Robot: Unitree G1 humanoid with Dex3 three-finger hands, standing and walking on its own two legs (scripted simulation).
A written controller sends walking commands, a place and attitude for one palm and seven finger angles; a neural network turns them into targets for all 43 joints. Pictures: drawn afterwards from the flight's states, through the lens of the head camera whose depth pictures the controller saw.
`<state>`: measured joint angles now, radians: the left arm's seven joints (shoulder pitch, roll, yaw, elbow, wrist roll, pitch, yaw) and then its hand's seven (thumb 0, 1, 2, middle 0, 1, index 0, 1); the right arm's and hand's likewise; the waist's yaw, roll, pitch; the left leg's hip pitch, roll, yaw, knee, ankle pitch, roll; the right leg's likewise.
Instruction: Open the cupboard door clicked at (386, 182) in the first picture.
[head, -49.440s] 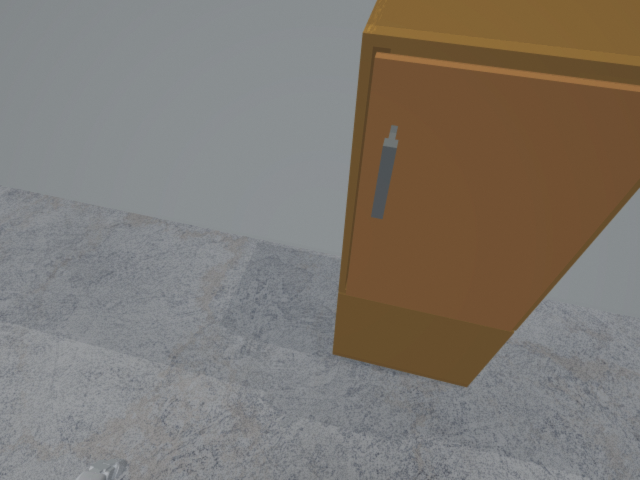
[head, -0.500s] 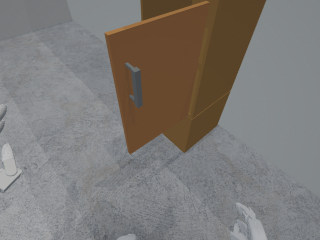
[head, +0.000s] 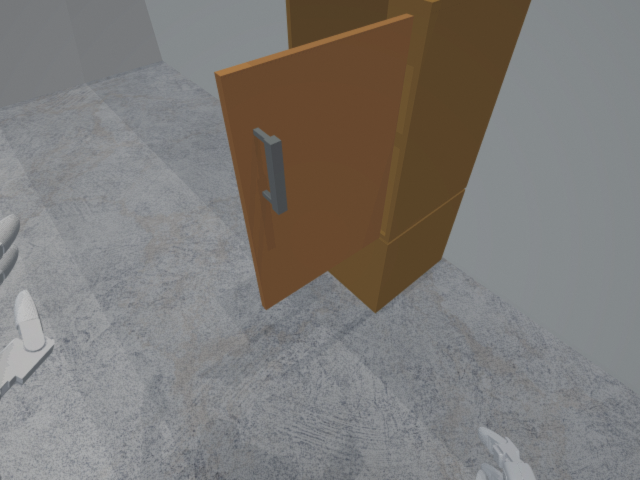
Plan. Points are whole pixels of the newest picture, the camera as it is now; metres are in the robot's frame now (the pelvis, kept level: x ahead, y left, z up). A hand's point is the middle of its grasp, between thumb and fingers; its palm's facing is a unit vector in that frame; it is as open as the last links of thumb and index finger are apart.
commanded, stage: stop stepping back and stand still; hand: left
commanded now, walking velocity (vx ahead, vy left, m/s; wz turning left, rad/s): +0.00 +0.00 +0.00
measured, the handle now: (269, 172) +0.58 +0.13 +0.07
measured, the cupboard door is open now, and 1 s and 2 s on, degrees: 88 88 88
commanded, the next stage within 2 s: let the arm hang, fingers relaxed in 0.16 s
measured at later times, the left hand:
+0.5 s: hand out of the picture +0.11 +0.22 -0.14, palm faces +0.00 -0.96 -0.27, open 7.4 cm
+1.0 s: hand out of the picture -0.05 +0.20 -0.16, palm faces +0.07 -0.97 -0.22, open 7.4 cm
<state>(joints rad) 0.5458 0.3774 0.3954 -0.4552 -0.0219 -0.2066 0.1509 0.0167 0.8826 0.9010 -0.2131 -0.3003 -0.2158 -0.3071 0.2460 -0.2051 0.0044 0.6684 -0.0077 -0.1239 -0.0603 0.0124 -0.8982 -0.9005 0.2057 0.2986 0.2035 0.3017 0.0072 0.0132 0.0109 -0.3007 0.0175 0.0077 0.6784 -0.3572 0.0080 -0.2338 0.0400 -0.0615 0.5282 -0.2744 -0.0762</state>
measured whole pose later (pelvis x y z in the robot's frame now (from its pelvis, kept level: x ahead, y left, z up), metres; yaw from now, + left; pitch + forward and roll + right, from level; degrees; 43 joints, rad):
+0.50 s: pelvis -0.01 +0.02 +0.00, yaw +2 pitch +0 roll +0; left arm 0.20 0.23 0.02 0.75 0.03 0.05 0.01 0.01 0.90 0.90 -0.20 -0.30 -0.20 -0.30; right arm 0.14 -0.26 0.00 0.88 -0.03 0.00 0.00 0.01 -0.90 -0.90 0.20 0.30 0.20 0.30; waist -0.03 0.00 0.04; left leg -0.30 -0.02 0.00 0.56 -0.25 0.01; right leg -0.28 0.00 -0.08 0.58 -0.29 -0.05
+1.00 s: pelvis -0.01 +0.02 +0.01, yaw +1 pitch -1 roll +0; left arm 0.32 0.14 0.02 1.16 0.01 0.01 0.04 0.01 0.91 0.90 -0.20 -0.30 -0.20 -0.30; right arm 0.31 -0.11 0.01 1.14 -0.03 0.02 -0.03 0.00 -0.90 -0.90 0.20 0.30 0.20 0.30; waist 0.00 0.03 0.06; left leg -0.22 -0.02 0.00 0.43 -0.19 0.02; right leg -0.20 0.00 -0.07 0.44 -0.22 -0.03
